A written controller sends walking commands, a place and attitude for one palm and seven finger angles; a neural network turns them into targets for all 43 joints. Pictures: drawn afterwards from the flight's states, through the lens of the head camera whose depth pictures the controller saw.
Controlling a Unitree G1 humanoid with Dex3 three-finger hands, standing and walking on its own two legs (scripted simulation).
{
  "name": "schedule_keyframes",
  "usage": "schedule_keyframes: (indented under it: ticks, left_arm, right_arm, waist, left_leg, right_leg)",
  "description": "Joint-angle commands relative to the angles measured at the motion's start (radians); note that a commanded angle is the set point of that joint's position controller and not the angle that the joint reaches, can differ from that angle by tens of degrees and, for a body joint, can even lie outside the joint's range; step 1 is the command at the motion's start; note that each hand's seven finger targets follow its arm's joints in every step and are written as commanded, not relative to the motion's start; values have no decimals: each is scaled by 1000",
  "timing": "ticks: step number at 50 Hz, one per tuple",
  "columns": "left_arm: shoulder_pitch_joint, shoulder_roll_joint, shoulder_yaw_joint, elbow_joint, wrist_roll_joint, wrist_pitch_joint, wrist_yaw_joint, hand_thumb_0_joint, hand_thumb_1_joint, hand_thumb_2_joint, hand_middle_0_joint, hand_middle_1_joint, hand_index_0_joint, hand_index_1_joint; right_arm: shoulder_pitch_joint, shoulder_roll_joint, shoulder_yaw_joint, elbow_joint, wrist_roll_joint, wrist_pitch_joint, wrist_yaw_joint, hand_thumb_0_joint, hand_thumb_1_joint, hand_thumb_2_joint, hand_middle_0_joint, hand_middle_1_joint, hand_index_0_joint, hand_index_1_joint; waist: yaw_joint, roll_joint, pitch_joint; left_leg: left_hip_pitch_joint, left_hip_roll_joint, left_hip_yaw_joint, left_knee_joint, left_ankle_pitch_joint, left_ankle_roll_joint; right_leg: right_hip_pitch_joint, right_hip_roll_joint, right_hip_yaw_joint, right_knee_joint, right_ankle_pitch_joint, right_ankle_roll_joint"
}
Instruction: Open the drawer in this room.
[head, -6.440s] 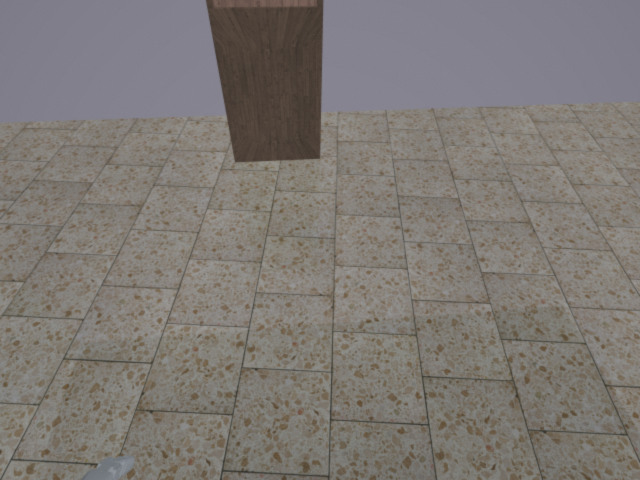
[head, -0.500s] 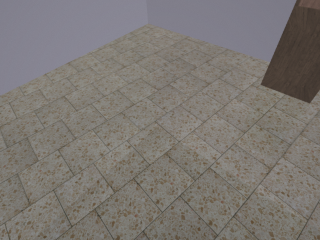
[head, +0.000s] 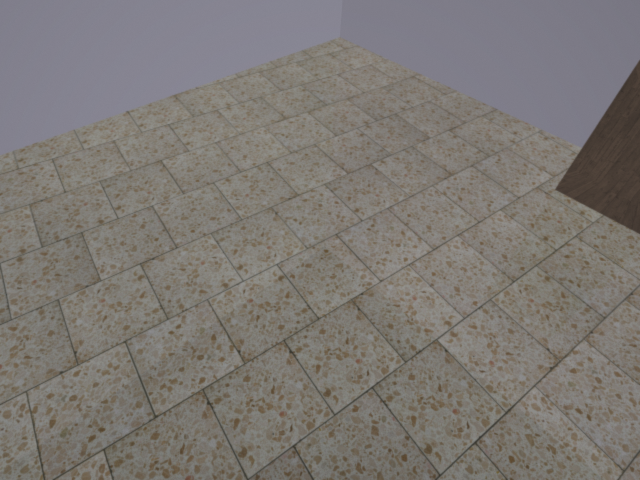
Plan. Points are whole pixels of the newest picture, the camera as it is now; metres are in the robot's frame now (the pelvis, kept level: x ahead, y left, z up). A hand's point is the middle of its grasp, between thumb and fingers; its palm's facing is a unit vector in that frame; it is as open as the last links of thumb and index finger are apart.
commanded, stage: turn or walk to find it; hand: left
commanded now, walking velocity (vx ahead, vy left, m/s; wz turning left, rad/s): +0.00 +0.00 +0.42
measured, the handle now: out of the picture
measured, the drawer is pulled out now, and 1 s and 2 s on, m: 0.00 0.00 0.00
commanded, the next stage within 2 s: none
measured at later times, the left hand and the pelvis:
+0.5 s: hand out of the picture +0.02 +0.24 -0.17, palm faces +0.20 -0.96 -0.21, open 7.4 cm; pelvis -0.03 +0.02 +0.00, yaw +12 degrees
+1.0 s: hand out of the picture -0.05 +0.15 -0.14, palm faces +0.41 -0.87 -0.29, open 7.4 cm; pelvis -0.03 -0.05 +0.01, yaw +25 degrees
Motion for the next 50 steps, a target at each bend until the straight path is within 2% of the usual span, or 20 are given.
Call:
schedule_keyframes:
  ticks: [1, 4, 7, 10, 12, 13, 14, 15, 16, 18, 23, 31, 38, 39, 40, 41, 42, 43, 45, 50]
  left_arm:
    - [50, 107, 33, -58, 2, -14, 7, 0, 900, 900, -200, -300, -200, -300]
    - [43, 143, 48, -90, 4, -16, 8, 0, 900, 900, -200, -300, -200, -300]
    - [35, 197, 66, -126, 6, -17, 10, 0, 900, 900, -200, -300, -200, -300]
    - [-9, 206, 72, -159, 16, -18, 15, 0, 900, 900, -200, -300, -200, -300]
    - [-42, 210, 75, -172, 13, -13, 9, 0, 900, 900, -200, -300, -200, -300]
    - [-60, 197, 74, -182, 5, -7, 6, 0, 900, 900, -200, -300, -200, -300]
    - [-56, 146, 69, -207, -8, 3, 1, 0, 900, 900, -200, -300, -200, -300]
    - [-112, 113, 55, -246, -7, 7, 2, 0, 900, 900, -200, -300, -200, -300]
    - [-125, 131, 59, -239, -1, 15, 6, 0, 900, 900, -200, -300, -200, -300]
    - [-133, 136, 64, -225, 4, 16, 0, 0, 900, 900, -200, -300, -200, -300]
    - [-101, 121, 60, -206, 0, 5, -7, 0, 900, 900, -200, -300, -200, -300]
    - [-177, 105, 53, -256, -7, 7, -1, 0, 900, 900, -200, -300, -200, -300]
    - [-45, 113, 55, -239, -15, -7, 6, 0, 900, 900, -200, -300, -200, -300]
    - [-5, 140, 62, -232, -12, -14, 10, 0, 900, 900, -200, -300, -200, -300]
    - [16, 217, 76, -235, 2, -23, 17, 0, 900, 900, -200, -300, -200, -300]
    - [-17, 275, 82, -256, 6, -21, 18, 0, 900, 900, -200, -300, -200, -300]
    - [-63, 253, 73, -279, -2, -16, 20, 0, 900, 900, -200, -300, -200, -300]
    - [-117, 205, 76, -285, -3, -25, 25, 0, 900, 900, -200, -300, -200, -300]
    - [-158, 161, 52, -288, -7, -35, 14, 0, 900, 900, -200, -300, -200, -300]
    - [-26, 159, 49, -244, -3, -46, 14, 0, 900, 900, -200, -300, -200, -300]
  right_arm:
    - [12, -166, -37, -71, -1, 0, -1, 0, -900, -900, 200, 300, 200, 300]
    - [15, -152, -39, -103, -2, 4, 7, 0, -900, -900, 200, 300, 200, 300]
    - [13, -127, -41, -129, -4, 14, 15, 0, -900, -900, 200, 300, 200, 300]
    - [-12, -117, -46, -150, -4, 19, 23, 0, -900, -900, 200, 300, 200, 300]
    - [24, -114, -45, -147, -1, 14, 31, 0, -900, -900, 200, 300, 200, 300]
    - [76, -134, -48, -139, -3, 7, 33, 0, -900, -900, 200, 300, 200, 300]
    - [114, -214, -63, -138, -13, -4, 29, 0, -900, -900, 200, 300, 200, 300]
    - [157, -284, -80, -129, -18, -5, 17, 0, -900, -900, 200, 300, 200, 300]
    - [148, -282, -81, -115, -15, -2, 11, 0, -900, -900, 200, 300, 200, 300]
    - [88, -240, -70, -143, -13, -5, 2, 0, -900, -900, 200, 300, 200, 300]
    - [90, -212, -59, -145, -8, -17, -6, 0, -900, -900, 200, 300, 200, 300]
    - [131, -226, -73, -143, -15, -1, 2, 0, -900, -900, 200, 300, 200, 300]
    - [61, -229, -84, -171, -12, 13, 14, 0, -900, -900, 200, 300, 200, 300]
    - [56, -202, -82, -180, -6, 15, 18, 0, -900, -900, 200, 300, 200, 300]
    - [67, -142, -74, -191, 3, 17, 24, 0, -900, -900, 200, 300, 200, 300]
    - [49, -131, -74, -215, -4, 18, 20, 0, -900, -900, 200, 300, 200, 300]
    - [39, -173, -85, -209, -14, 27, 24, 0, -900, -900, 200, 300, 200, 300]
    - [47, -168, -85, -197, -17, 38, 27, 0, -900, -900, 200, 300, 200, 300]
    - [81, -161, -83, -150, -15, 44, 37, 0, -900, -900, 200, 300, 200, 300]
    - [40, -144, -70, -151, -10, 48, 38, 0, -900, -900, 200, 300, 200, 300]
  waist:
    - [-5, 54, 14]
    - [-7, -47, -20]
    - [3, -219, -52]
    - [4, -199, -41]
    - [-24, -151, -45]
    - [-50, -49, -68]
    - [-66, 212, -57]
    - [-90, 346, -33]
    - [-84, 263, -47]
    - [-57, 191, -17]
    - [-39, 104, -91]
    - [-75, 161, -89]
    - [-14, 148, -112]
    - [1, 84, -118]
    - [10, -144, -115]
    - [13, -301, -61]
    - [-5, -174, -37]
    - [-37, -213, -14]
    - [-70, -125, 27]
    - [-27, -140, -8]
  left_leg:
    - [-108, 155, -165, -113, 173, 33]
    - [-163, 95, -112, -17, 132, 10]
    - [-212, 26, -10, 209, -25, -30]
    - [-226, 56, 8, 311, -208, -45]
    - [-140, 60, 23, 139, -96, -49]
    - [-48, 80, -35, 9, 71, -32]
    - [13, 234, -324, -135, 233, 37]
    - [35, 372, -497, -240, 355, 131]
    - [-5, 373, -463, -250, 220, 152]
    - [-36, 308, -428, -243, 135, 128]
    - [84, 232, -316, -200, 342, 119]
    - [82, 235, -400, -190, 314, 160]
    - [-108, 159, -405, -117, 236, 101]
    - [-202, 107, -360, -66, 141, 53]
    - [-384, -1, -232, 120, -64, -14]
    - [-457, -85, -108, 367, -256, -57]
    - [-397, -37, -143, 532, -248, -47]
    - [-408, -11, -157, 595, -208, -48]
    - [-384, 8, -117, 695, -96, -66]
    - [-387, 27, -73, 666, -62, -103]
  right_leg:
    - [-1, -42, 29, -19, 67, -15]
    - [32, -116, 72, -59, 69, -47]
    - [50, -266, 164, -148, 72, -147]
    - [27, -315, 115, -125, 231, -193]
    - [-4, -272, 22, -13, 257, -139]
    - [-66, -220, -31, 93, 172, -81]
    - [-231, -78, -91, 294, -64, 1]
    - [-352, 3, -31, 487, -354, 30]
    - [-325, -14, 65, 585, -329, 5]
    - [-366, -22, 99, 643, -222, 2]
    - [-356, 5, 107, 615, -108, 24]
    - [-290, 43, 107, 419, -183, 26]
    - [33, 85, 76, -3, -20, -2]
    - [152, 43, 101, -134, 38, -12]
    - [259, -166, 314, -239, -76, -77]
    - [151, -367, 505, -287, -52, -178]
    - [-2, -369, 431, -287, -56, -207]
    - [-22, -311, 376, -289, -20, -192]
    - [-29, -203, 218, -224, 143, -155]
    - [96, -192, 121, -168, 366, -154]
